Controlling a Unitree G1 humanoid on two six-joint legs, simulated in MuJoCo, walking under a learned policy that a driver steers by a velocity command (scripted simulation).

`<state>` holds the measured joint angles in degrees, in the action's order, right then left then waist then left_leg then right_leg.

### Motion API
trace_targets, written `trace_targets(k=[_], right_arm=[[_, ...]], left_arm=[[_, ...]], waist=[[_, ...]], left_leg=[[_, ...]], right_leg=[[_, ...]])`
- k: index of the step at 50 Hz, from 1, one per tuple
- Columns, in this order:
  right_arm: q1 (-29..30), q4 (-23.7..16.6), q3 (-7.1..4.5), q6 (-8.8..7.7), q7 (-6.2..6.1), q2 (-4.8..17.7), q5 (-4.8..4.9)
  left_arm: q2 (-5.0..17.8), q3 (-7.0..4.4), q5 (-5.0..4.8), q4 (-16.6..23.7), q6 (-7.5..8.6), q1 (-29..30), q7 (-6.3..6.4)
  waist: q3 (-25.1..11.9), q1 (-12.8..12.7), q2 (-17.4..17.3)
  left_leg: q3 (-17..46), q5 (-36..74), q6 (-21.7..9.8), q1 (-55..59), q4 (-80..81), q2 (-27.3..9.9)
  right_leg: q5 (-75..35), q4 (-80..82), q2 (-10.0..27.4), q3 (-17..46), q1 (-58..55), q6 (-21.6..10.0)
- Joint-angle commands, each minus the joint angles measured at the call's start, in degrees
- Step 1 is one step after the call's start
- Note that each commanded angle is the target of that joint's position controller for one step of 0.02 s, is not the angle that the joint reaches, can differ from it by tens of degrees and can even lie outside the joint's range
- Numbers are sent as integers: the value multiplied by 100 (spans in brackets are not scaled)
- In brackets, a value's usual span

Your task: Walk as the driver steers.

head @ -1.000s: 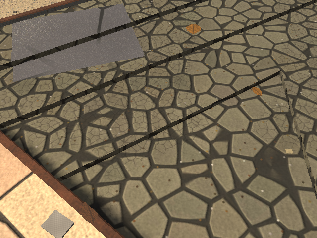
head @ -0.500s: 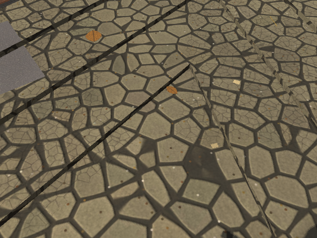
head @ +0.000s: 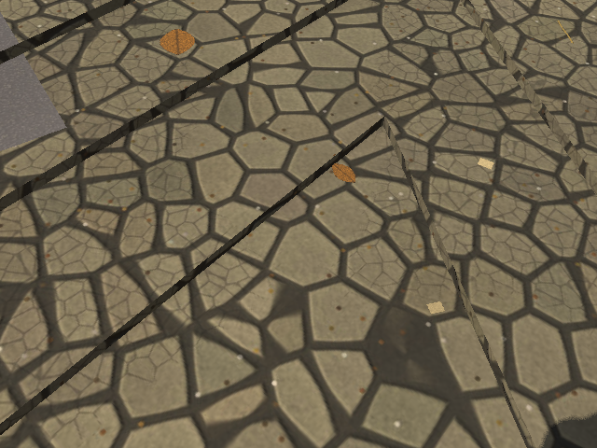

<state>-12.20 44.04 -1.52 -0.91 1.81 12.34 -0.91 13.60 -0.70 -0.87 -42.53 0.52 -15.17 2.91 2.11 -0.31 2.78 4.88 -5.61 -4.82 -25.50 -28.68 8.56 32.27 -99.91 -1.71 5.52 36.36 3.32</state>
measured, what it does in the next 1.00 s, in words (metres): walks ahead, turning left: right foot, then left foot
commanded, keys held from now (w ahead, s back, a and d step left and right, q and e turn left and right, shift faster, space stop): q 0.08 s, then w+q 0.58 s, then w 0.08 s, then w+e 0.26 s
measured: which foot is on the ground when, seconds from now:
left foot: down 0.00-0.36, up 0.38-0.84, down 0.86-1.00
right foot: up 0.00-0.36, down 0.38-0.88, up 0.90-1.00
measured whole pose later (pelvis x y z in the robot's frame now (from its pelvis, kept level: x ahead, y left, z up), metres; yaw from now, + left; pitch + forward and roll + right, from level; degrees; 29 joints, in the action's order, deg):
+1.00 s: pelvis +0.36 +0.07 +0.01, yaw +23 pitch +2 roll +2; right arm -6.9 39.3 -2.6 -3.8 0.8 12.8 -0.3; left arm 15.6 -3.1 -2.3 -48.8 3.9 -22.9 0.2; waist 1.9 -1.9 1.6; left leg -4.4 -10.6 -2.2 -16.6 -24.8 1.8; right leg 20.5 -67.8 4.7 3.2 24.7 -0.8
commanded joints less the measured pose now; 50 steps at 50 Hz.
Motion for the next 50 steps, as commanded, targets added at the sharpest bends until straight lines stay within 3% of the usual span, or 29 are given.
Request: trace_targets(k=[1,2,3,5,6,9,12,14,16,18,19,20,21,22,24,26,30,32,38,40,41,42,43,44,45,46,47,48,50], right_arm=[[211,-754,-208,15,-318,1075,-16],[183,-733,-243,53,-361,1124,47],[41,-705,-259,84,-423,1150,68],[-107,-689,-286,176,-532,1134,122],[-102,-706,-293,213,-562,1099,161],[-222,-776,-368,283,-596,1170,188],[-371,-789,-448,265,-555,1263,211],[-376,-834,-452,252,-510,1207,191],[-363,-887,-415,260,-489,1110,189],[-288,-945,-315,237,-470,806,209],[-509,-887,-193,197,-430,295,171],[-242,-1284,-261,70,-441,476,329],[142,-1374,-381,-25,-437,965,281],[181,-1271,-449,-35,-427,1177,227],[-156,-1003,-509,-15,-349,1162,155],[-165,-905,-461,-39,-244,895,155],[306,-942,-374,-148,-130,621,199],[676,-1024,-326,-187,-51,553,189],[1772,-1403,-143,-288,201,278,220],[1738,-1443,-177,-344,235,380,185],[1352,-1370,-265,-355,214,586,175],[471,-1135,-403,-355,159,876,202],[-692,-871,-546,-322,46,1288,131],[-1297,-703,-668,-302,-39,1925,33],[-1470,-687,-538,-251,-130,1359,29],[-986,-636,-422,-226,-161,1091,43],[-595,-588,-358,-249,-166,886,91],[-237,-549,-307,-286,-153,703,92],[162,-515,-286,-387,-136,534,35]], left_arm=[[1049,-302,177,755,-171,53,237],[853,-310,256,794,-198,3,263],[641,-285,299,850,-189,141,271],[318,-240,259,963,-182,330,212],[277,-254,224,1000,-178,389,165],[308,-308,176,1102,-95,810,70],[409,-372,164,1094,104,1034,-9],[432,-398,83,1079,237,1123,-67],[470,-459,-19,1010,345,918,-123],[613,-581,-77,738,414,121,-134],[850,-605,41,595,419,-634,-132],[1400,-729,276,481,419,-957,-225],[1328,-765,225,449,472,-689,-260],[1021,-678,139,502,488,-453,-230],[815,-593,123,588,474,12,-192],[700,-525,202,493,518,6,-192],[744,-516,209,229,546,-368,-233],[819,-511,158,118,543,-476,-218],[995,-482,-59,-410,399,-1306,-235],[1152,-479,-112,-517,312,-1345,-239],[1251,-479,-133,-578,279,-1366,-218],[1310,-463,-150,-601,271,-1214,-204],[1265,-419,-109,-491,339,-996,-213],[467,-154,-15,-233,461,-1471,-295],[921,-284,-116,-414,596,-1368,-321],[1266,-436,-285,-170,602,-755,-326],[1087,-399,-247,-41,580,-454,-295],[933,-405,-148,-44,529,-325,-255],[609,-391,-120,-155,346,-669,-235]], waist=[[-981,-127,-319],[-708,-179,-535],[-669,-107,-665],[-952,-56,-869],[-1021,-36,-1034],[-797,167,-1255],[-567,260,-1318],[-405,270,-1339],[-297,90,-1400],[-276,-394,-1014],[-804,-485,-82],[-454,-419,962],[197,-301,853],[348,-288,730],[197,-43,633],[104,-46,574],[119,-232,354],[162,-345,354],[421,-602,249],[199,-346,446],[-127,-45,601],[-646,513,582],[-1391,1073,545],[-2477,851,-994],[-2984,1041,-1006],[-1891,938,-992],[-1243,701,-816],[-727,487,-678],[-325,85,-876]], left_leg=[[2905,-69,-1193,952,1032,-2316],[2499,-565,-1016,501,1032,-1785],[2287,-572,-902,428,984,-1529],[2195,-780,-738,660,905,-1338],[2274,-1264,-665,757,935,-1295],[2645,-2238,-543,857,1151,-1327],[2829,-2674,-632,639,1304,-1317],[2882,-2878,-672,445,1313,-1271],[3024,-3168,-638,201,1230,-1175],[2678,-3380,-299,-697,426,-741],[1607,-3044,87,-1372,-1430,-91],[1236,-3015,125,-2897,-2092,194],[1138,-2375,244,-3422,-2669,-433],[1026,-1829,326,-3411,-2801,-559],[809,-908,515,-2803,-3056,-738],[523,-221,582,-2448,-3422,-799],[333,706,590,-2287,-2745,-888],[54,1027,584,-1903,-1988,-911],[-639,150,228,-1717,-702,-843],[-959,-506,13,-912,-325,-592],[-1032,-617,-117,-100,-155,-411],[-945,-39,-345,1258,331,-403],[-168,325,-660,3408,47,-1119],[2624,-80,-1586,5841,34,-3092],[3430,-111,-1694,5601,570,-3368],[2158,169,-1315,4730,751,-3046],[1425,371,-1027,3847,976,-2713],[983,364,-875,3096,1259,-2450],[350,361,-782,2020,1813,-2216]], right_leg=[[-1513,1270,267,492,921,222],[-1732,2222,210,378,617,297],[-1856,2801,143,292,476,372],[-2013,3584,83,273,222,473],[-2136,3936,81,300,174,476],[-2308,5017,4,312,32,411],[-2188,5644,-108,242,-603,285],[-1848,6099,-214,114,-1154,155],[-1629,6871,-223,44,-1951,-39],[-1709,7887,265,67,-3491,-328],[-805,8080,1357,1191,-4649,-639],[594,8537,2326,3205,-4729,-1377],[1096,8713,2466,3404,-4226,-1533],[807,8775,2167,2825,-4035,-1364],[-479,8867,1668,1742,-3568,-1008],[-1667,8951,1423,898,-3181,-969],[-2931,8980,1286,-28,-3119,-964],[-3267,9056,1216,-419,-3059,-904],[-4626,8732,1637,-513,-4015,-1098],[-6498,8210,1701,-452,-4166,-1173],[-7682,7718,1711,-419,-4172,-1154],[-8070,6832,1568,-521,-3872,-1053],[-6851,5514,1400,-540,-2494,-901],[-2134,3116,450,-649,46,-536],[-23,2273,197,371,355,-540],[-392,2215,533,293,754,-539],[-870,2647,782,128,700,-508],[-1171,2963,886,22,602,-442],[-1596,3085,1007,-7,-24,-332]])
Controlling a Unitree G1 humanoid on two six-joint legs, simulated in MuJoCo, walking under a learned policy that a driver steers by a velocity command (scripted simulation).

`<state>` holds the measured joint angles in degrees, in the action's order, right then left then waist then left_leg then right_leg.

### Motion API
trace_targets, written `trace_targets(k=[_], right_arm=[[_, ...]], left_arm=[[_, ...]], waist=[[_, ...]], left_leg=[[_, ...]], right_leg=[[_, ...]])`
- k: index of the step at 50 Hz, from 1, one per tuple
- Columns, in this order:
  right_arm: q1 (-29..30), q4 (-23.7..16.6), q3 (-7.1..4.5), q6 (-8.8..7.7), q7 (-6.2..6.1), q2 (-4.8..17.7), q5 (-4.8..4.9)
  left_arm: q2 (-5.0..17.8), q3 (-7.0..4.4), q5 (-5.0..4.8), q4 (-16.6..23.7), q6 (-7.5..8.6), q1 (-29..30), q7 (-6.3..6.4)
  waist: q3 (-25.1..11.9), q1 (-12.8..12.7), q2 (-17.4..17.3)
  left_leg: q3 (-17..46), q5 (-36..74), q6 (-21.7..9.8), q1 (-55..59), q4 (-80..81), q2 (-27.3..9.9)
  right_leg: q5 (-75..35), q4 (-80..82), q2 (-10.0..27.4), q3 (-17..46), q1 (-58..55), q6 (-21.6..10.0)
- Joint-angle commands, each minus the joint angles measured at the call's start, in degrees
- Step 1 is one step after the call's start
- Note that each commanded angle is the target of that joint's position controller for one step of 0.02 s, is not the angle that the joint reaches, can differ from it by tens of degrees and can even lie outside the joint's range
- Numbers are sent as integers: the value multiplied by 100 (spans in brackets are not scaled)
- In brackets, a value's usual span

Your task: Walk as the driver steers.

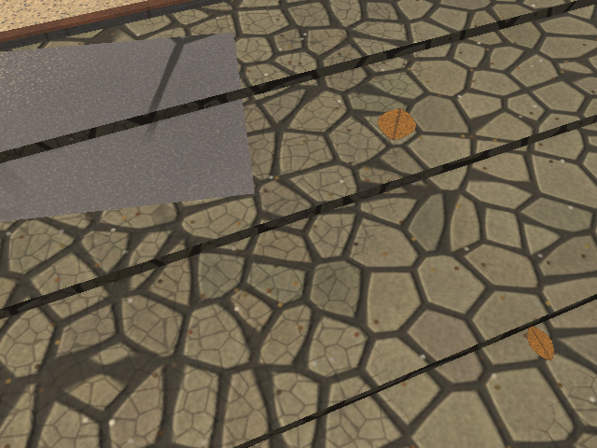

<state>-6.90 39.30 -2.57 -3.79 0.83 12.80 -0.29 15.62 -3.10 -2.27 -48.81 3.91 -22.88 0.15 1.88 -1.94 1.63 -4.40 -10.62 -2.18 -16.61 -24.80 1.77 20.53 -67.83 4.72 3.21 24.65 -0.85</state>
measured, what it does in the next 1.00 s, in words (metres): climbs, turning right: right foot, then left foot 0.04 m higher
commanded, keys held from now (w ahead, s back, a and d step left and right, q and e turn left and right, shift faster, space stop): w+e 0.74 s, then w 0.10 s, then w+q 0.16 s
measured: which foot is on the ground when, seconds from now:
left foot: down 0.00-0.32, up 0.34-0.76, down 0.78-1.00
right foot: up 0.00-0.30, down 0.32-0.82, up 0.84-1.00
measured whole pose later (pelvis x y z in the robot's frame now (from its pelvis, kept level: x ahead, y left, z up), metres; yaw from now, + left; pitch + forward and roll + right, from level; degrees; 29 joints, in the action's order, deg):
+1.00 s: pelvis +0.55 -0.15 +0.03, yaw -28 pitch +1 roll +2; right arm -18.0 45.2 -3.2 -4.4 0.3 15.6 0.5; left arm 17.0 -2.0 -0.3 -36.3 3.5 -11.6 -1.0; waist 0.5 2.9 1.8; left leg 0.6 -10.8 -0.7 -17.8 -26.9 1.5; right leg 20.6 -56.3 1.0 2.8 28.6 -1.8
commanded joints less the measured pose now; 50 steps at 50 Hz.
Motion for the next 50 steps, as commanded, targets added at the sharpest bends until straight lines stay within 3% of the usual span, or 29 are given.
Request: trace_targets(k=[1,4,7,9,12,14,16,17,18,19,20,21,22,23,26,30,32,36,37,39,40,41,42,43,44,45,46,48,50], right_arm=[[-255,16,-201,-161,-23,511,-17],[-117,211,-252,-267,-34,641,-58],[-145,326,-285,-302,-68,820,-10],[-411,453,-341,-290,-97,1038,62],[-584,574,-423,-160,-116,1263,164],[-582,587,-479,-45,-137,1452,200],[-521,545,-442,64,-174,1412,192],[-790,424,-295,49,-191,1047,19],[-1501,207,-59,-90,-80,355,-78],[-872,249,-157,-257,-3,987,138],[-335,82,-210,-338,21,1188,299],[-153,52,-162,-387,-30,1066,220],[-114,73,-177,-397,-81,1063,84],[-189,71,-188,-356,-79,1069,53],[-319,121,-177,-198,-77,955,-50],[407,-148,-63,-88,-99,702,-67],[798,-265,6,-111,-68,579,-70],[1105,-436,-59,-235,20,823,46],[1031,-449,-94,-275,35,898,58],[262,-248,-211,-352,39,1073,4],[-511,-99,-319,-378,-1,1308,-60],[-1337,93,-463,-304,-25,1757,-125],[-1765,182,-453,-253,-9,1596,-70],[-1446,171,-333,-256,-43,1260,5],[-1184,122,-286,-211,-83,1112,38],[-995,167,-252,-180,-94,1032,39],[-889,164,-204,-185,-93,935,11],[-644,117,-166,-150,-64,884,56],[-495,77,-235,-121,-67,1087,176]], left_arm=[[221,-116,20,468,-72,5,47],[223,-122,62,672,-145,282,84],[168,-45,109,895,-56,911,-50],[177,-14,107,1097,-51,1331,-156],[410,-68,108,1349,-101,1627,-264],[600,-155,137,1434,-143,1458,-297],[1046,-416,104,1119,-201,46,-242],[1612,-598,52,992,-255,-692,-119],[2025,-586,37,1148,-169,-307,-145],[1455,-441,89,1384,-78,-337,-190],[1233,-367,149,1344,4,-124,-204],[1157,-340,139,1368,45,181,-200],[1039,-299,174,1439,52,510,-182],[934,-249,258,1527,56,689,-157],[892,-225,196,1539,71,704,-93],[930,-229,114,1381,-28,398,37],[978,-231,144,1361,-87,332,50],[1018,-231,114,1262,-111,96,25],[988,-218,104,1260,-130,104,29],[845,-157,117,1303,-167,321,62],[621,-80,163,1375,-141,459,94],[388,3,62,1528,-138,39,130],[427,58,70,1567,-111,81,118],[769,-55,-3,1502,-71,232,38],[823,-54,34,1553,-62,595,-24],[747,-37,159,1666,-18,922,-66],[690,-49,259,1681,12,1063,-78],[443,12,201,1586,47,846,-135],[269,96,240,1545,92,889,-158]], waist=[[-171,117,-713],[153,11,-647],[253,189,-546],[281,356,-400],[357,368,-327],[130,170,-419],[-688,-609,-347],[-1248,-748,685],[-1986,48,1938],[-2289,-434,955],[-1456,-452,582],[-1014,-264,-24],[-729,-52,-154],[-707,122,7],[-553,248,20],[-167,40,59],[-106,-119,269],[-146,-202,497],[-192,-124,574],[-545,342,794],[-1049,708,757],[-1939,720,-731],[-2130,924,-2004],[-1334,813,-1484],[-795,726,-978],[-357,586,-648],[-222,444,-510],[-136,152,-709],[-185,90,-802]], left_leg=[[1055,1060,-1066,819,1601,-1553],[315,1624,-983,454,1800,-1486],[-302,1620,-788,433,1787,-1228],[-315,1597,-764,815,1809,-1464],[-401,1876,-612,1630,1472,-1762],[-522,3282,-475,1970,747,-1796],[-797,4225,-186,1568,-1385,-1424],[-890,2244,123,260,-3363,-1025],[85,-2427,396,-1919,-5192,162],[1052,-2318,238,-2440,-5569,-4],[996,-1722,86,-2829,-5406,-218],[983,-1214,19,-2709,-4977,-491],[994,-902,33,-2398,-4522,-661],[1059,-729,51,-2018,-4360,-762],[916,-511,310,-1860,-3822,-745],[827,288,643,-2241,-2580,-615],[644,666,668,-1862,-1882,-418],[497,656,517,-1377,-1317,-116],[490,502,445,-1193,-1134,-61],[309,539,166,-111,-641,69],[729,505,-166,1113,-630,-346],[2764,-1116,-982,2980,-383,-1394],[4951,-2686,-1475,3380,761,-2237],[5023,-3297,-1453,2724,956,-2291],[4353,-2917,-1347,2085,886,-2092],[3819,-2257,-1270,1371,962,-1939],[3424,-1617,-1148,826,1065,-1764],[2695,-872,-1062,79,1267,-1372],[1939,-66,-1049,-394,1296,-1056]], right_leg=[[-476,-73,375,194,1094,152],[-1093,565,403,227,1327,294],[-2363,2112,315,-63,950,160],[-2599,2657,265,-177,909,35],[-2150,3000,171,-269,1173,-237],[-1467,3024,-153,-581,775,-459],[-1311,3236,-776,-876,-1184,-775],[-1656,3368,-69,472,-2749,-1108],[150,4413,1125,3778,-4311,-2210],[804,5130,1307,4402,-4450,-2080],[512,5214,1208,3754,-3893,-1791],[-83,5170,1012,3190,-3165,-1623],[-895,5169,844,2690,-2481,-1552],[-1464,5256,698,2417,-2086,-1523],[-2453,5434,497,1822,-1615,-1602],[-2114,5556,264,1446,-1396,-1426],[-1917,5531,95,1315,-1192,-1278],[-2135,5217,295,1656,-1332,-1195],[-2137,5094,360,1814,-1450,-1146],[-2873,4529,249,1754,-1515,-926],[-3385,3642,-20,1487,-1116,-664],[-2511,1754,-736,729,503,-180],[873,363,-1019,664,1527,-34],[930,-368,-780,925,2003,-50],[616,-524,-571,682,2043,-76],[396,-130,-350,496,1955,-125],[220,244,-149,433,1596,-153],[132,955,-95,215,857,-129],[-343,2043,-169,-36,88,-55]])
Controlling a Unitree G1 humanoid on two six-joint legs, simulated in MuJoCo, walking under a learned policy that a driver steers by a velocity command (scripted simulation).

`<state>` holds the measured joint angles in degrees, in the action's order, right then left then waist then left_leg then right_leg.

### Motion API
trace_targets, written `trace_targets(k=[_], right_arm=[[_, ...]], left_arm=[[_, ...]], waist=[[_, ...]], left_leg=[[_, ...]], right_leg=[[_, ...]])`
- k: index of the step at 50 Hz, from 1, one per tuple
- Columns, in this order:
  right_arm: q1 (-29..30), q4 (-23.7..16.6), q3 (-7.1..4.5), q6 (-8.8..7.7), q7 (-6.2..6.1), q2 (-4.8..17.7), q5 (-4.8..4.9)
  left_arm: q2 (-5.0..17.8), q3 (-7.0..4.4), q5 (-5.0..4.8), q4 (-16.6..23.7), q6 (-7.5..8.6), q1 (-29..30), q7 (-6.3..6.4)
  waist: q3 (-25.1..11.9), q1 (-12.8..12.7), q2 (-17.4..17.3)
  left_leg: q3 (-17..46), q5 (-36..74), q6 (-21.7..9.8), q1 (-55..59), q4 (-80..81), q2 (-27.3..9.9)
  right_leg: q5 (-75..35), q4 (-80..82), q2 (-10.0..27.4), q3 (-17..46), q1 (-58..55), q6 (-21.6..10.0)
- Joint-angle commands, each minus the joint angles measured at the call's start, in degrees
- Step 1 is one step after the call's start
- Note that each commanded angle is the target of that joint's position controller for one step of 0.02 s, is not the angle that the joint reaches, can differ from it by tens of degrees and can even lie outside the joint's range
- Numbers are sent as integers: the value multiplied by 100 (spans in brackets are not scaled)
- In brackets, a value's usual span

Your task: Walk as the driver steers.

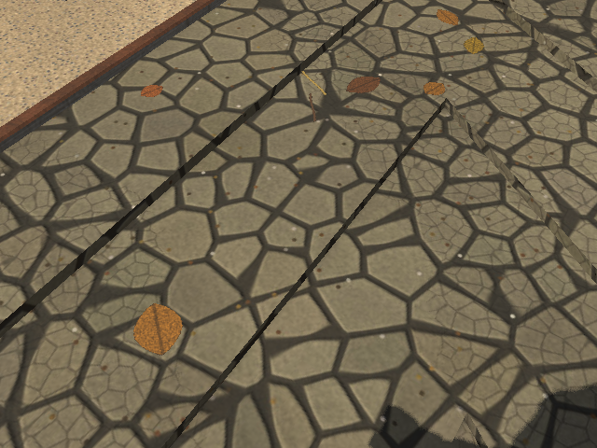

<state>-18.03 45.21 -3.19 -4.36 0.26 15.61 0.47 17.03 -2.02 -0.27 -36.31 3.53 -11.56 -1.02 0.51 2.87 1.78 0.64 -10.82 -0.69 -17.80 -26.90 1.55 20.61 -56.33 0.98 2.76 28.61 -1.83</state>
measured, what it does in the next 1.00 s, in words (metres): walks ahead, turning left: right foot, then left foot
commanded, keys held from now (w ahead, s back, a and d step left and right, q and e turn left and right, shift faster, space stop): w+q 1.00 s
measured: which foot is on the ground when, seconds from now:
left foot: down 0.00-0.18, up 0.20-0.60, down 0.62-1.00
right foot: up 0.00-0.12, down 0.14-0.62, up 0.64-0.96, down 0.98-1.00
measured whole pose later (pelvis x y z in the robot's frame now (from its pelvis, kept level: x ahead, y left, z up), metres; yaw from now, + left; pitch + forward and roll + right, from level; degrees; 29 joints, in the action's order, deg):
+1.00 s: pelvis +0.47 +0.05 +0.00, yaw +32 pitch +2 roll -1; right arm -23.9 40.3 -4.1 -1.6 -1.4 16.3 1.8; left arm 13.9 -1.9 -0.6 -37.9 5.8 2.4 -2.2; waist 2.5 5.8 0.9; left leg 8.1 -22.6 -2.3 -2.5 -23.7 2.5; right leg 6.9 -30.8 0.6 3.4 31.8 3.3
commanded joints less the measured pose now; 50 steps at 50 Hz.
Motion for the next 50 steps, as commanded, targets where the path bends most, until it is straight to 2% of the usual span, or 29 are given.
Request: trace_targets(k=[1,6,7,8,9,10,11,12,13,14,15,18,22,25,28,29,30,31,32,33,34,35,36,39,42,44,46,49,50], right_arm=[[616,-502,-212,-41,-27,910,144],[64,-423,-298,116,-127,1036,137],[-88,-383,-258,168,-102,939,78],[-171,-397,-186,184,-80,704,41],[-264,-473,-80,154,-38,380,64],[-424,-497,23,91,6,72,70],[-479,-365,-3,105,-21,93,25],[-500,-629,-31,127,-61,182,226],[16,-746,-72,202,-172,387,217],[373,-888,-99,255,-192,509,183],[338,-857,-109,343,-173,496,156],[248,-909,-126,434,-66,361,83],[728,-1335,-85,526,82,268,30],[999,-1509,-112,609,185,303,29],[489,-1480,-285,704,112,582,39],[-95,-1371,-406,742,66,790,53],[-1144,-995,-582,765,25,1042,67],[-1565,-576,-636,749,-7,1161,102],[-760,-927,-469,538,-15,1359,71],[-543,-1203,-401,339,39,1180,54],[-454,-1214,-325,207,82,917,30],[-270,-1187,-288,145,130,830,49],[-50,-1181,-282,99,132,873,23],[125,-1177,-239,26,-56,850,-15],[-196,-1030,-279,64,-189,919,67],[-429,-924,-313,123,-199,990,85],[-628,-834,-327,171,-185,978,112],[-585,-797,-350,237,-208,961,149],[-879,-716,-307,286,-189,779,168]], left_arm=[[78,18,82,287,152,-135,-45],[262,-58,-120,310,132,232,-38],[311,-121,-111,266,111,41,-7],[381,-184,-106,161,102,-314,10],[636,-302,-36,37,92,-835,40],[922,-410,-20,-105,38,-1487,77],[740,-334,-66,-116,-58,-1669,82],[1237,-482,-158,-373,-161,-1606,59],[990,-431,-166,-311,-133,-1287,54],[663,-300,-74,-298,-70,-852,64],[335,-184,2,-242,-10,-462,65],[229,-175,103,-393,119,-251,161],[542,-260,86,-572,115,-227,249],[831,-379,36,-664,74,-99,195],[1207,-542,-121,-706,64,157,113],[1303,-594,-202,-700,71,311,86],[1154,-565,-227,-656,75,521,77],[502,-352,-14,-523,114,609,69],[-240,-123,86,-218,284,177,21],[328,-181,-114,-8,483,267,-40],[643,-238,-248,91,572,496,-73],[612,-228,-196,52,566,492,-46],[483,-206,-76,5,521,478,5],[487,-219,96,5,348,684,28],[50,-50,111,143,307,1443,-15],[-41,-20,20,223,282,1785,-56],[105,-75,-50,285,264,1895,-87],[383,-210,-70,305,313,1784,-110],[469,-266,-17,320,356,1740,-109]], waist=[[-99,-358,-832],[-205,-220,-643],[-317,-371,-476],[-355,-534,-332],[-673,-749,352],[-1297,-966,1340],[-1107,-950,890],[-1041,-619,1316],[-539,-684,424],[-40,-567,364],[141,-374,336],[69,-116,499],[70,-31,409],[82,14,330],[-262,394,655],[-518,706,666],[-873,1194,256],[-332,1180,-1140],[-292,93,-2300],[-653,151,-2009],[-190,67,-1110],[182,-151,-305],[257,-316,-90],[209,-397,-199],[205,-94,-215],[147,108,-485],[127,200,-621],[120,60,-830],[-36,134,-735]], left_leg=[[1225,137,-1166,-387,1429,-935],[1649,-996,-945,-285,609,-1080],[1598,-1467,-811,-608,345,-899],[1486,-1913,-605,-1108,-151,-655],[1095,-2177,-251,-2031,-1271,-242],[545,-2486,59,-2695,-3296,17],[730,-2795,104,-3216,-4455,-55],[485,-2247,119,-3845,-5181,-21],[437,-1784,104,-4135,-5507,-331],[515,-1324,80,-4156,-5545,-493],[543,-1089,113,-3737,-5463,-615],[343,-328,161,-3174,-5304,-535],[-57,0,161,-2675,-3984,-617],[-441,-306,-138,-2106,-3065,-625],[-920,-1164,-522,-660,-2452,-255],[-916,-1069,-664,228,-2012,-166],[-899,-348,-900,1622,-1097,-19],[-329,-75,-1201,2414,-532,-103],[2496,-217,-2004,2604,166,-1078],[4271,-1662,-2666,2375,1475,-1985],[4225,-2356,-2427,1892,1685,-2052],[3686,-2130,-2099,1292,1649,-1846],[3194,-1530,-1895,871,1615,-1614],[1904,513,-1662,345,1640,-1187],[1135,979,-1392,274,1492,-757],[1093,692,-1237,358,1383,-709],[1373,425,-1151,584,1207,-890],[1870,392,-1008,1099,791,-1121],[1943,724,-919,1104,528,-993]], right_leg=[[-669,1367,138,-36,-668,105],[-1810,2816,119,184,-1344,305],[-1185,2808,-137,-220,-1904,287],[-1043,2775,-35,-176,-2534,243],[-546,2981,643,637,-3667,62],[-109,3284,1774,1902,-4663,-274],[-596,3182,1956,1965,-4665,-253],[540,3874,2458,3019,-4425,-605],[1120,4241,2421,3087,-3906,-661],[524,4265,2290,2562,-3378,-695],[-119,4331,1922,1751,-2813,-575],[-1276,4513,1465,288,-2351,-376],[-1397,4780,1466,-519,-2349,-375],[-1796,4855,1558,-885,-2691,-327],[-4764,3830,1537,-1305,-2801,-280],[-5365,3026,1584,-1315,-2636,-232],[-5120,1573,1297,-1413,-2159,-96],[-425,-897,403,-1316,-496,117],[1424,-2506,-235,-586,1435,94],[1070,-3023,-283,162,1971,48],[564,-2681,31,281,2130,-61],[102,-2060,299,248,1848,-51],[-128,-1618,445,258,1498,43],[-749,-520,481,75,860,361],[-1864,1197,152,-171,434,577],[-2308,2024,-92,-239,129,650],[-2378,2338,-138,-118,-14,638],[-1866,2755,-144,12,-156,458],[-1621,2936,-218,-95,-684,294]])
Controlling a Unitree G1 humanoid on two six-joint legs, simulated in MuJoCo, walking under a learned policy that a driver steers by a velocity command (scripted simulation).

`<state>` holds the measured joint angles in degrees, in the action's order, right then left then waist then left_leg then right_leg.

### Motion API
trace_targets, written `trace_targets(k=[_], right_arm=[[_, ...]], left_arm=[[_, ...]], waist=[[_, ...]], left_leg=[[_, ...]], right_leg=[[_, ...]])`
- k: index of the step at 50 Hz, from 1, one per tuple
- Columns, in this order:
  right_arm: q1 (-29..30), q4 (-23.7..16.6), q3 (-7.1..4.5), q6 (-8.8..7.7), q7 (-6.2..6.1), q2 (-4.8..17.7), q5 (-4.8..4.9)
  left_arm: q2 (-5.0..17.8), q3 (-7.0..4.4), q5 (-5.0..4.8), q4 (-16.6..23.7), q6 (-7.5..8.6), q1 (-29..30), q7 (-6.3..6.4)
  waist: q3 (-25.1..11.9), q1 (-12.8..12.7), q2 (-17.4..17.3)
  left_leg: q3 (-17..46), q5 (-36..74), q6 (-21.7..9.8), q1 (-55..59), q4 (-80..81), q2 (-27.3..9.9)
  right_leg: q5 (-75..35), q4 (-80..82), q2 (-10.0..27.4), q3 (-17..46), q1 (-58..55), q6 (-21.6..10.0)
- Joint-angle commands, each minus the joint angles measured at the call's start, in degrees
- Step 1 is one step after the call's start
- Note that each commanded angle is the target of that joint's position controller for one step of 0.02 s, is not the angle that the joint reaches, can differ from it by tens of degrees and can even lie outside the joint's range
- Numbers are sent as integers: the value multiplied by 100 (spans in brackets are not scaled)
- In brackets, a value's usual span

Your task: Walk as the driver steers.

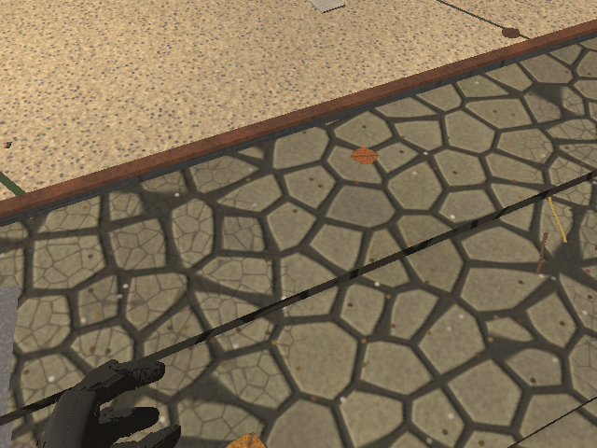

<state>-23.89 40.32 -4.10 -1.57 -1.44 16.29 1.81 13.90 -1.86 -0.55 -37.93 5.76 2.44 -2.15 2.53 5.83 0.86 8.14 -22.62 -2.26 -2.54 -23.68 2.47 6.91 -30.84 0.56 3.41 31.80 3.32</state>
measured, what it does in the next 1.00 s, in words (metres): climbs, turning left: left foot, then right foot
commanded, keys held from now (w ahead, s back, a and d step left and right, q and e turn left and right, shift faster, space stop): w+q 0.60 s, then w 0.02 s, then w+e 0.38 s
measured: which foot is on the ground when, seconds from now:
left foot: down 0.00-0.06, up 0.08-0.42, down 0.44-0.96, up 0.98-1.00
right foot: down 0.00-0.42, up 0.44-0.84, down 0.86-1.00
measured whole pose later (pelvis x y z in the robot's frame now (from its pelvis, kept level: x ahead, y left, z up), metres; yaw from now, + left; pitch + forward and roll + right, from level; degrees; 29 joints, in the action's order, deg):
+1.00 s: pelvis +0.51 +0.09 +0.03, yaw +18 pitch +2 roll -4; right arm -20.5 46.9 -1.8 -3.0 -0.4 16.1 0.5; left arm 14.9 -3.3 -1.5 -40.6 3.9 -1.2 -3.6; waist 4.7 0.9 -2.7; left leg 3.1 -22.6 -0.2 -7.8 -58.6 -2.8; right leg 21.8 -27.8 -6.8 -4.1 25.1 -5.3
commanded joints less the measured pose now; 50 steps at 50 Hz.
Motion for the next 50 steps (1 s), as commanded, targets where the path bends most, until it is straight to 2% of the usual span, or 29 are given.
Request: trace_targets(k=[1,2,3,4,5,7,8,10,15,17,18,20,21,22,23,24,25,26,28,31,36,42,44,45,46,47,48,49,50], right_arm=[[-489,-142,-148,31,13,545,54],[-340,-169,-146,47,38,637,50],[78,-404,-102,34,50,611,-32],[43,-671,60,12,58,158,0],[69,-648,-33,63,16,591,128],[932,-781,-120,131,21,834,22],[1001,-804,-139,146,40,735,-47],[699,-761,-68,274,147,364,-5],[876,-1047,-17,418,213,402,-32],[754,-890,-65,439,236,561,-29],[472,-726,-104,440,233,617,-35],[-113,-473,-211,457,213,721,-1],[-1052,-44,-378,429,209,948,-35],[-1585,201,-420,386,198,1106,-38],[-555,-338,-292,118,250,1565,-99],[96,-671,-225,-103,330,1335,-115],[204,-621,-137,-208,337,1088,-139],[365,-587,-100,-254,347,1006,-140],[684,-560,-57,-248,204,899,-217],[263,-435,-15,-328,14,731,-153],[-409,20,41,-246,-44,541,-161],[-356,317,-53,-159,3,792,-116],[-352,339,-76,-108,-26,866,-186],[-713,432,-17,-63,3,744,-224],[-799,564,-16,-63,23,871,-195],[-603,585,-36,-119,36,1017,-165],[82,348,53,-231,51,730,-265],[-74,165,150,-350,131,485,-123],[615,-92,130,-448,178,716,50]], left_arm=[[837,-376,28,433,177,191,-5],[972,-481,41,310,213,-491,-10],[1302,-609,47,93,147,-1727,34],[1415,-623,-27,-239,45,-2479,35],[1203,-580,-29,-151,-34,-2182,84],[694,-414,46,-129,-105,-1463,195],[583,-377,95,-193,-111,-1264,222],[598,-358,118,-240,-107,-1001,230],[1120,-481,10,-280,-44,-580,213],[1291,-535,18,-274,-57,-379,159],[1304,-549,54,-308,-60,-365,140],[1309,-536,-49,-328,-81,-228,129],[1067,-463,-15,-296,-124,-235,150],[473,-248,127,-150,-181,-136,125],[158,-140,-2,338,-89,-433,114],[777,-233,-299,372,69,-362,33],[981,-262,-330,358,143,-236,-18],[896,-228,-156,243,159,-373,12],[853,-241,47,113,87,-494,90],[685,-203,102,150,-7,-16,96],[185,-34,-49,259,-53,703,-80],[391,-55,-94,461,-52,978,-257],[678,-185,-34,350,-68,462,-230],[927,-332,-57,310,-72,130,-201],[891,-387,-135,161,-91,-552,-185],[1012,-479,-204,-88,-162,-1434,-155],[1090,-503,-177,-438,-235,-2383,-110],[1175,-485,-88,-552,-231,-2702,-100],[1073,-485,-23,-376,-219,-2268,-51]], waist=[[-629,-228,-482],[-1294,-611,-461],[-2286,-1210,-96],[-3126,-1231,1535],[-2648,-1170,938],[-1090,-1046,346],[-812,-856,467],[-452,-524,700],[-285,-97,710],[-330,7,663],[-399,106,673],[-444,500,498],[-705,870,-210],[-276,929,-1536],[-332,-93,-2661],[-143,-228,-1548],[207,-307,-768],[302,-480,-299],[206,-671,-611],[-10,-446,-346],[-30,8,-594],[437,8,-610],[-141,-246,-696],[-766,-338,-423],[-1370,-686,-536],[-1870,-1093,-431],[-1930,-1493,576],[-2724,-1291,626],[-2263,-1363,177]], left_leg=[[1072,2874,-579,-423,-362,-777],[919,3467,-313,-1010,-1377,-588],[671,2479,-34,-2246,-2891,-439],[258,-1193,173,-3857,-4538,141],[224,-973,223,-4204,-5214,-334],[-268,-403,231,-4112,-4947,-728],[-334,-316,206,-3855,-4823,-838],[-580,-202,190,-3318,-5062,-850],[-598,180,184,-2911,-3840,-1132],[-1079,38,150,-2010,-3076,-959],[-1506,-125,115,-1549,-3262,-757],[-1841,-71,-105,-608,-2439,-430],[-1981,-71,-280,324,-1760,67],[-597,-102,-722,910,-1225,-399],[3835,-2191,-1859,471,967,-1621],[4892,-3363,-2102,68,1903,-2380],[4332,-3097,-1911,-471,1725,-2406],[3464,-2106,-1620,-917,1457,-2125],[2059,-688,-1308,-1344,1304,-1530],[1017,1537,-1184,-786,1244,-1215],[53,2258,-855,142,1335,-1134],[-253,2996,-738,905,1237,-1629],[-530,5596,-594,1204,400,-1559],[-793,7041,-388,1212,-551,-1358],[-879,7327,-153,387,-1602,-1354],[-901,6477,70,-838,-2636,-1257],[-839,1407,324,-2526,-4573,-496],[-127,-789,337,-3573,-5660,-203],[41,-447,204,-3834,-5519,-465]], right_leg=[[-453,592,-261,-238,-1884,-407],[-888,425,88,62,-3358,-663],[-581,237,1052,889,-5291,-1077],[851,831,2334,3106,-6661,-1713],[1849,1175,2548,3335,-5940,-1643],[1014,1369,1847,1696,-4168,-1189],[855,1453,1624,1282,-3526,-1056],[812,1791,1473,605,-2485,-1011],[769,2245,1662,-207,-2019,-1052],[805,2144,1391,-756,-1753,-987],[811,1950,1441,-872,-1627,-1050],[42,883,1322,-1197,-1455,-1006],[-833,-997,880,-1547,-1295,-912],[2221,-3632,392,-1476,402,-546],[3012,-4919,-340,-352,2086,-494],[2286,-5323,-36,197,2419,-606],[1740,-5033,186,207,2275,-677],[1251,-4606,397,173,1836,-629],[759,-3728,552,98,1012,-393],[-165,-2505,318,-143,809,-167],[-1376,-539,83,-522,631,-121],[-746,226,105,-617,766,-602],[-327,87,-307,-921,-105,-835],[-365,94,-610,-1230,-1100,-1022],[-965,180,-559,-1029,-2789,-1188],[-1393,103,-209,-460,-4507,-1395],[-1274,437,696,964,-5737,-1872],[-376,557,1652,2856,-6590,-2447],[509,1128,1660,2917,-5786,-2268]])
Keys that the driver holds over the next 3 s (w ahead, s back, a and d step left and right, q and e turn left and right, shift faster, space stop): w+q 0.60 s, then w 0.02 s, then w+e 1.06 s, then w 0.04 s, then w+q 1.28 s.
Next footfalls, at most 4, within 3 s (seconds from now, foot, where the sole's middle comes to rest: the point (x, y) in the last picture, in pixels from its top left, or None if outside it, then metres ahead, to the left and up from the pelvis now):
0.44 left None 0.27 0.13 -0.73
0.86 right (245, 336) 0.69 0.06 -0.71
1.34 left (137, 304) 0.79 0.31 -0.70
1.80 right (264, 217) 1.02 0.00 -0.70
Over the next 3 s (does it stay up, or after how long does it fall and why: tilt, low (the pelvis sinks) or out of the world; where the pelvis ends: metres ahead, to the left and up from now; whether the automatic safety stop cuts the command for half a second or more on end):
stays up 1.53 0.11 0.12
